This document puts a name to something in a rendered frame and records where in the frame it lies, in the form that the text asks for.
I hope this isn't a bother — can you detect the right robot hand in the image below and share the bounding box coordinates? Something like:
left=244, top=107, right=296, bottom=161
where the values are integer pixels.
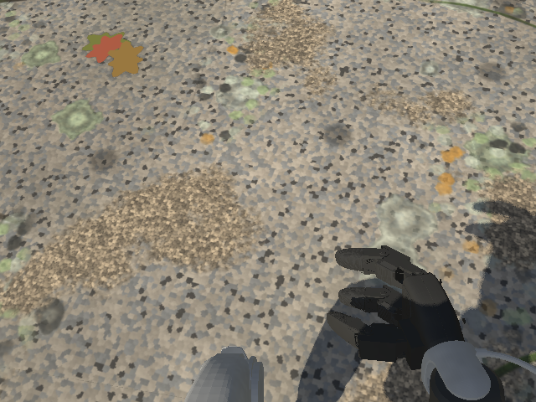
left=327, top=245, right=466, bottom=370

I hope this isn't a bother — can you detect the left robot thigh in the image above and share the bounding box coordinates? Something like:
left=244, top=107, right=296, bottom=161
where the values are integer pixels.
left=184, top=353, right=264, bottom=402

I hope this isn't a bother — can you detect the robot left shin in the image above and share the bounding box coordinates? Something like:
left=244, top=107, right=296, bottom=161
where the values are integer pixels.
left=200, top=346, right=248, bottom=370

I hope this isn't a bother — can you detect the right robot forearm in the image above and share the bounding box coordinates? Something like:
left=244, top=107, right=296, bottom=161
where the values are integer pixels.
left=421, top=340, right=506, bottom=402

